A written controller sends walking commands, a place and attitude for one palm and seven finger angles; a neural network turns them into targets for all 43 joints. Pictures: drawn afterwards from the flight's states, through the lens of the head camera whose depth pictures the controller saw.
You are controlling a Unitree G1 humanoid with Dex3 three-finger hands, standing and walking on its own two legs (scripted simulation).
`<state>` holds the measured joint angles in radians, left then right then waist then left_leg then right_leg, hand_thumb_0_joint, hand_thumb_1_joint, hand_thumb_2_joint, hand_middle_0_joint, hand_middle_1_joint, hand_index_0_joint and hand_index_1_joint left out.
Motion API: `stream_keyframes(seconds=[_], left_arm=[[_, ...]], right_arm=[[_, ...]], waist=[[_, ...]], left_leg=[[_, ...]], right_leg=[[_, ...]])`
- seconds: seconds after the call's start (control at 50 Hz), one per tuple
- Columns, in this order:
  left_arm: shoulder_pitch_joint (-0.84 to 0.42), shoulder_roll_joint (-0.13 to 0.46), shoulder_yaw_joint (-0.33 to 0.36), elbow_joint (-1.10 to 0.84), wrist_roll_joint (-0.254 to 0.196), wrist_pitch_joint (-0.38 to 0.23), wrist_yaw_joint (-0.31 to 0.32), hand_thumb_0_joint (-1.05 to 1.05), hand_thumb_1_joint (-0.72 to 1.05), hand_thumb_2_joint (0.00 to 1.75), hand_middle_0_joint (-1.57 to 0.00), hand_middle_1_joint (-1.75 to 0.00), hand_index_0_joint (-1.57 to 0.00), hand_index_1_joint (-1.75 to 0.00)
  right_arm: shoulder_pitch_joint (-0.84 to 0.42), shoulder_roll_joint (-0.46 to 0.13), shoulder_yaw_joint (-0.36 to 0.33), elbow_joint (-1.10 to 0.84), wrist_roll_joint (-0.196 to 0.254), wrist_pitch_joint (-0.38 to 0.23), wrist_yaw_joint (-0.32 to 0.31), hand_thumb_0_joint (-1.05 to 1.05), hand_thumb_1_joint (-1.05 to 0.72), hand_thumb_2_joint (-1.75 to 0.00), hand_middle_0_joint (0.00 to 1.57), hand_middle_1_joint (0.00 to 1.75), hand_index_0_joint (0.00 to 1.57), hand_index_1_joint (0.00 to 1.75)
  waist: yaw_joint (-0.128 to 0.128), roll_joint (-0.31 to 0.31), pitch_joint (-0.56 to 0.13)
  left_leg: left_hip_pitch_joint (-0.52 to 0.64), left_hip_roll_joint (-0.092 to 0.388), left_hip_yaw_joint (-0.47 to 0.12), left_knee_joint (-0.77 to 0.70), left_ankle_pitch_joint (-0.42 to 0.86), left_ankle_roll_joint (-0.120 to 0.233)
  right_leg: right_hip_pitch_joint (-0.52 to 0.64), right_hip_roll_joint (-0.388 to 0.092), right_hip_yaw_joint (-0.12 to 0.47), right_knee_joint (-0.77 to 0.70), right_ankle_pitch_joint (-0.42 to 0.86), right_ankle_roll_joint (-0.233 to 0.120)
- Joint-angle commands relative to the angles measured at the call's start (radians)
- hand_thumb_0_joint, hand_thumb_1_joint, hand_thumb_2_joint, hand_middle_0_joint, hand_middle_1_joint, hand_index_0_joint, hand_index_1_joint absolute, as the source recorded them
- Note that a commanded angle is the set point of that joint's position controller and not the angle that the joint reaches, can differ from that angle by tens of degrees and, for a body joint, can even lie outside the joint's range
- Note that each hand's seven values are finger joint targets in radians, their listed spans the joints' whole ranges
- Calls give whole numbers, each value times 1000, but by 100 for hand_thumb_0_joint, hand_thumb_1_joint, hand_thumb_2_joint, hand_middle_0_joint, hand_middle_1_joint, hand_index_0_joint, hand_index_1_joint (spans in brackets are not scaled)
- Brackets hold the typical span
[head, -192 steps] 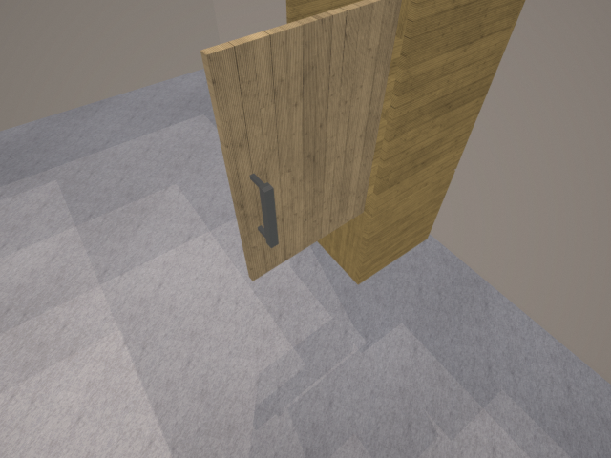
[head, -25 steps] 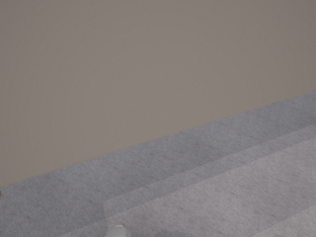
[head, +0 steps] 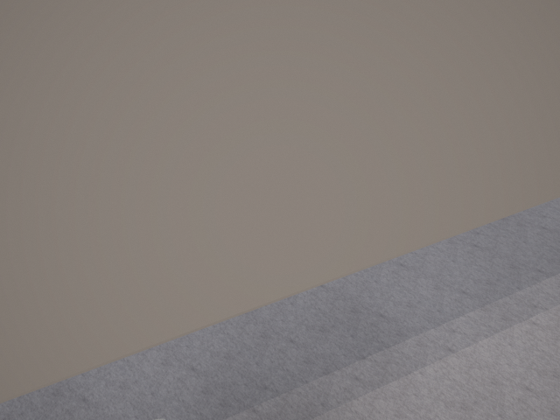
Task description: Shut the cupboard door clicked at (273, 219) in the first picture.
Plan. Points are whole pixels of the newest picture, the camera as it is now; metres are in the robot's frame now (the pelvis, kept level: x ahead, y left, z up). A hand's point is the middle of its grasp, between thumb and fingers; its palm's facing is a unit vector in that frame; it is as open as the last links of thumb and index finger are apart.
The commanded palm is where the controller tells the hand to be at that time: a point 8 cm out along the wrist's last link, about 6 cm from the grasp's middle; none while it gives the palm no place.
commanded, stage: turn to face it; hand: left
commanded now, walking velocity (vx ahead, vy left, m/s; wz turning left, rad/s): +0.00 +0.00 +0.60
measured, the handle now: out of the picture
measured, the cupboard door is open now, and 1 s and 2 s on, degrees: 92 92 92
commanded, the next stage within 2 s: none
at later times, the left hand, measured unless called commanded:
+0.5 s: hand (162, 415) +0.16 +0.20 -0.14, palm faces +0.30 -0.92 -0.26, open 7.4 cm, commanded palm none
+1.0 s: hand out of the picture +0.03 +0.14 -0.17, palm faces +0.60 -0.76 -0.25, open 7.4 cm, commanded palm none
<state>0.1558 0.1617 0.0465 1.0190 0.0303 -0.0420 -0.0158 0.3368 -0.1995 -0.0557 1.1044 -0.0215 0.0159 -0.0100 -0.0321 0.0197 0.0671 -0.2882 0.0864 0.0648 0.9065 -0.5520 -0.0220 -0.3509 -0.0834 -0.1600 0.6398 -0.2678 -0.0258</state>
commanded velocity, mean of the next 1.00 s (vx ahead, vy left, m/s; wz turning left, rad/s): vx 0.00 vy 0.00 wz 0.60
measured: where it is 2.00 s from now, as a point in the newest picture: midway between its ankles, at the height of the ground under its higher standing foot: outside the picture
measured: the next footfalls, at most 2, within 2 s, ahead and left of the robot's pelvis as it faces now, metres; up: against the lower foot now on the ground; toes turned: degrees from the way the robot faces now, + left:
left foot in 0.20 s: +0.13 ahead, +0.12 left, +0.00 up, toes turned +16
right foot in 0.52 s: +0.19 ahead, -0.15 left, +0.00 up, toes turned +14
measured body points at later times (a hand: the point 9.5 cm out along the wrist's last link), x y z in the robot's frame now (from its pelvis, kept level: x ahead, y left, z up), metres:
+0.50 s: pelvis +0.09 -0.04 +0.01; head +0.14 -0.03 +0.46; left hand +0.14 +0.24 -0.12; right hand +0.23 -0.26 -0.14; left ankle +0.09 +0.11 -0.72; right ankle +0.13 -0.16 -0.71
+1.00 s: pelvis +0.11 -0.06 +0.00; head +0.15 -0.01 +0.45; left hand -0.01 +0.18 -0.15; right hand +0.36 -0.19 -0.12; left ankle +0.05 +0.04 -0.72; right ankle +0.16 -0.18 -0.66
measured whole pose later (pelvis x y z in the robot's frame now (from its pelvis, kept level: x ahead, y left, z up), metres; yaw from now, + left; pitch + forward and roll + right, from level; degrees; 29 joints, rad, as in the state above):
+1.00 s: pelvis +0.11 -0.06 +0.00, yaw +37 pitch +1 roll +0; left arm 0.19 0.26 0.07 0.94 0.02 0.07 0.01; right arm 0.10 -0.22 -0.05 0.88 -0.03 0.04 0.01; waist 0.02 -0.05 0.12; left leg -0.32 0.00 0.03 0.60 -0.30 0.02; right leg -0.45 -0.10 -0.08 1.07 -0.51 0.08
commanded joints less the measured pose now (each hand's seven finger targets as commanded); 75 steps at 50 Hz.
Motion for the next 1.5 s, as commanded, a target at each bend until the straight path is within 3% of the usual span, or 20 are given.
stream_keyframes(seconds=[0.0,0.14,0.18,0.24,0.46,0.5,0.62,0.8,0.84,0.86,0.88,0.98,1.14,1.18,1.24,1.28,1.36,1.44,1.46,1.48], left_arm=[[114,149,33,-17,-4,-8,38,0,90,90,-20,-30,-20,-30],[49,174,46,-49,-18,15,39,0,90,90,-20,-30,-20,-30],[36,105,36,-112,-31,35,37,0,90,90,-20,-30,-20,-30],[-87,119,33,-148,-14,48,39,0,90,90,-20,-30,-20,-30],[89,151,48,-146,-18,55,30,0,90,90,-20,-30,-20,-30],[129,312,77,-161,6,40,43,0,90,90,-20,-30,-20,-30],[42,199,37,-195,-6,26,47,0,90,90,-20,-30,-20,-30],[106,273,63,-155,-8,34,42,0,90,90,-20,-30,-20,-30],[73,246,60,-170,-18,41,34,0,90,90,-20,-30,-20,-30],[52,180,43,-214,-24,47,27,0,90,90,-20,-30,-20,-30],[-16,199,36,-250,-12,60,34,0,90,90,-20,-30,-20,-30],[0,179,43,-188,-16,76,26,0,90,90,-20,-30,-20,-30],[97,186,46,-183,-19,60,28,0,90,90,-20,-30,-20,-30],[147,331,77,-188,5,42,43,0,90,90,-20,-30,-20,-30],[4,249,55,-232,-7,46,52,0,90,90,-20,-30,-20,-30],[-23,212,40,-241,-4,41,50,0,90,90,-20,-30,-20,-30],[81,261,58,-204,0,35,49,0,90,90,-20,-30,-20,-30],[70,274,66,-187,-10,42,41,0,90,90,-20,-30,-20,-30],[54,257,65,-199,-18,49,37,0,90,90,-20,-30,-20,-30],[51,192,54,-234,-25,59,30,0,90,90,-20,-30,-20,-30]], right_arm=[[-58,-24,0,-93,10,-24,2,0,-90,-90,20,30,20,30],[-2,-22,3,-110,0,-13,22,0,-90,-90,20,30,20,30],[95,-201,-38,-121,-14,-20,11,0,-90,-90,20,30,20,30],[58,-199,-38,-136,-12,-19,-19,0,-90,-90,20,30,20,30],[-205,-221,-63,-256,-2,17,-1,0,-90,-90,20,30,20,30],[-224,-110,-48,-308,9,21,15,0,-90,-90,20,30,20,30],[-223,-102,-38,-270,6,46,35,0,-90,-90,20,30,20,30],[-248,-106,-17,-285,12,28,35,0,-90,-90,20,30,20,30],[-142,-191,-40,-263,3,18,33,0,-90,-90,20,30,20,30],[-67,-314,-71,-256,-6,13,26,0,-90,-90,20,30,20,30],[-19,-345,-74,-234,-3,24,19,0,-90,-90,20,30,20,30],[-172,-245,-47,-267,-3,4,-8,0,-90,-90,20,30,20,30],[-243,-245,-64,-288,0,26,5,0,-90,-90,20,30,20,30],[-243,-130,-51,-326,11,27,16,0,-90,-90,20,30,20,30],[-211,-147,-62,-290,2,47,29,0,-90,-90,20,30,20,30],[-205,-123,-46,-276,4,46,38,0,-90,-90,20,30,20,30],[-266,-81,-24,-285,13,31,44,0,-90,-90,20,30,20,30],[-186,-113,-26,-270,12,21,39,0,-90,-90,20,30,20,30],[-121,-160,-38,-254,9,14,38,0,-90,-90,20,30,20,30],[-63,-278,-66,-253,-5,8,31,0,-90,-90,20,30,20,30]], waist=[[50,-194,-68],[10,-102,-118],[-43,314,-163],[-40,202,-143],[70,109,-118],[98,-367,-84],[28,-247,-75],[47,-203,-130],[-18,-31,-184],[-63,291,-202],[-81,205,-175],[14,122,-120],[73,110,-97],[103,-327,-94],[29,-275,-65],[13,-282,-57],[75,-199,-102],[35,-197,-133],[-6,-86,-164],[-36,236,-180]], left_leg=[[-232,37,-31,150,46,-16],[51,-26,81,-406,411,-16],[236,308,-387,-526,956,179],[221,311,-431,-512,953,238],[-95,86,-273,-453,444,106],[-330,-145,-36,-25,-46,-28],[-271,-49,-35,202,94,-53],[-22,-76,60,-309,210,-24],[256,27,-65,-494,475,34],[385,320,-447,-526,853,196],[312,389,-479,-528,840,287],[157,166,-296,-528,749,181],[-123,70,-337,-459,419,118],[-350,-161,-81,-64,-3,-21],[-294,-64,-121,353,55,-17],[-251,-48,-66,249,83,-39],[-168,-72,19,-87,61,-46],[25,-82,36,-386,260,-24],[168,-34,-20,-486,408,0],[305,232,-392,-526,712,131]], right_leg=[[212,-326,197,-348,445,-136],[178,-233,-32,-96,416,-15],[-129,-38,-60,253,-319,108],[-282,-18,152,537,-315,99],[204,62,85,-147,7,89],[268,-376,526,-431,31,-80],[227,-233,147,-279,517,-84],[285,-276,68,-136,577,-57],[73,-218,-12,92,345,35],[-215,-65,-35,331,-308,120],[-262,-41,90,456,-420,109],[-195,-13,157,466,-178,115],[219,71,102,-107,-18,88],[327,-340,530,-410,-51,-61],[128,-306,380,-373,28,-114],[144,-236,198,-314,268,-89],[293,-260,150,-218,528,-96],[236,-249,81,-87,458,-25],[125,-228,33,28,335,24],[-146,-84,-20,252,-135,110]])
